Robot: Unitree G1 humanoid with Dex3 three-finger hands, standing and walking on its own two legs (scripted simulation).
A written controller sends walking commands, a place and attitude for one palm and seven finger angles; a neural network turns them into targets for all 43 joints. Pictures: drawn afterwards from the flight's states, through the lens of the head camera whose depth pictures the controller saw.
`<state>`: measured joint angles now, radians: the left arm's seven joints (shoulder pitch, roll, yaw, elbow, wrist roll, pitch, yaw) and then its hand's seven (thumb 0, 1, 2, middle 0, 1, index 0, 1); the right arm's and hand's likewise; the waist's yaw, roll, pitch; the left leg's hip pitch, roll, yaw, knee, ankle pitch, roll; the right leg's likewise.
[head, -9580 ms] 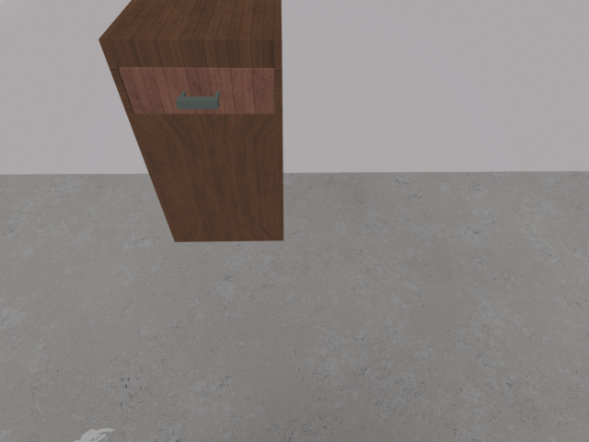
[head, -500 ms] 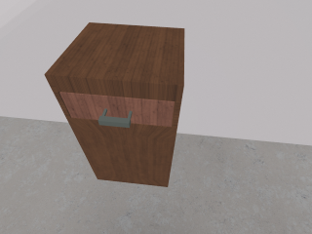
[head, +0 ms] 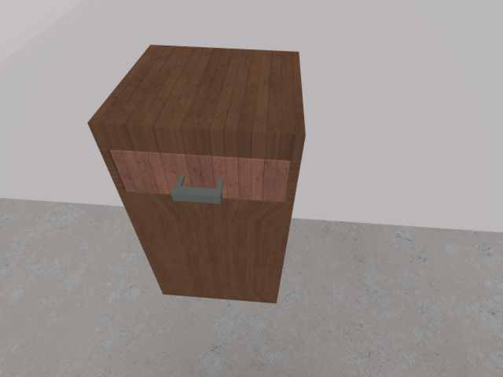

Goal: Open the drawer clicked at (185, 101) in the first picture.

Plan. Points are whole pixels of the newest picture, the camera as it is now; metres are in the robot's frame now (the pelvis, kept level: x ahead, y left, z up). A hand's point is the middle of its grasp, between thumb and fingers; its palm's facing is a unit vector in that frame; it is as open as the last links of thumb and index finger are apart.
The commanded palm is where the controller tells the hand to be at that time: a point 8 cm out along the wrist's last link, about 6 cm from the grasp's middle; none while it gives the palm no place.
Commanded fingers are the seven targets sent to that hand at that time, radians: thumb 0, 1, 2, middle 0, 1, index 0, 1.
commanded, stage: look again from close up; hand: left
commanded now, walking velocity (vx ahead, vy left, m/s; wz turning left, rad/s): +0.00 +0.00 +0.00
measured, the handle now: (199, 187) +0.55 +0.16 -0.06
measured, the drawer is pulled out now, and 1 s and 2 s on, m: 0.00 0.00 0.00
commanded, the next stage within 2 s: raise the hand with hooked fingers in 0.26 s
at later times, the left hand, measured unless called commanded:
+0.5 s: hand out of the picture +0.09 +0.22 -0.11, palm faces -0.08 -0.85 -0.52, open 7.3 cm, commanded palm +0.11 +0.23 -0.05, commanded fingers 0.00 0.71 0.82 -0.21 -0.42 -0.21 -0.42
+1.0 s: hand (117, 343) +0.18 +0.23 -0.04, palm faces +0.07 -0.07 -1.00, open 9.9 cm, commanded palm +0.17 +0.22 +0.02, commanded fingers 0.00 0.13 0.57 -0.25 -0.80 -0.25 -0.80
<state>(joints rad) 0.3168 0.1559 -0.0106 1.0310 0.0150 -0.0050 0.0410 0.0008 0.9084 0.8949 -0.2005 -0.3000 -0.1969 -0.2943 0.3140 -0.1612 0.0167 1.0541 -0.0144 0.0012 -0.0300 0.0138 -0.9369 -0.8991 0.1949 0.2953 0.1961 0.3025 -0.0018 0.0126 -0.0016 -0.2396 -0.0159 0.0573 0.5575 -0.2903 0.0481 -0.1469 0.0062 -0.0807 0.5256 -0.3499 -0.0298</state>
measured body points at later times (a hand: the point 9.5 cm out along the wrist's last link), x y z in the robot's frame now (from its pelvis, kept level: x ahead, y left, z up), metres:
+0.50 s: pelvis +0.00 +0.01 +0.00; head +0.02 +0.00 +0.45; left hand +0.10 +0.26 -0.07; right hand +0.05 -0.23 -0.14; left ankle +0.01 +0.09 -0.73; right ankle -0.03 -0.10 -0.73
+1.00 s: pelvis -0.02 -0.04 -0.05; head +0.02 -0.06 +0.40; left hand +0.17 +0.23 +0.02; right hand +0.24 -0.22 -0.13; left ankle +0.01 +0.09 -0.73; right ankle -0.03 -0.10 -0.73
